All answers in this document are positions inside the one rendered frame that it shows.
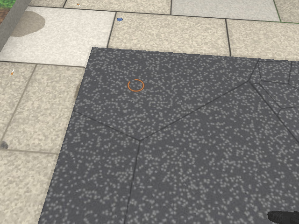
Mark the right robot hand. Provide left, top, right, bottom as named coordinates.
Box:
left=267, top=211, right=299, bottom=224

